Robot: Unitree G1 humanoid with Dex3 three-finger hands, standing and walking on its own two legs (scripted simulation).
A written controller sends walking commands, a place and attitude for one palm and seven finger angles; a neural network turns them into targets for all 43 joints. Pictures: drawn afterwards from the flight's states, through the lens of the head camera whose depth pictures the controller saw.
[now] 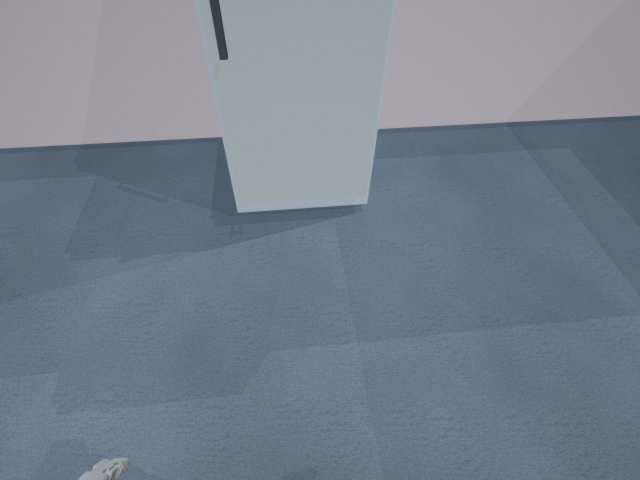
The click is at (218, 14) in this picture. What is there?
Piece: fridge door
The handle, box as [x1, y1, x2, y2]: [209, 0, 227, 59]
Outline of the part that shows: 209,0 220,59 227,59 218,0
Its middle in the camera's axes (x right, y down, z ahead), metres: -0.29 -0.69 +1.00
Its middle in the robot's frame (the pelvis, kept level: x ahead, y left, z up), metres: +1.22 +0.35 +0.19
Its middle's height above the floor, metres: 0.96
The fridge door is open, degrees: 0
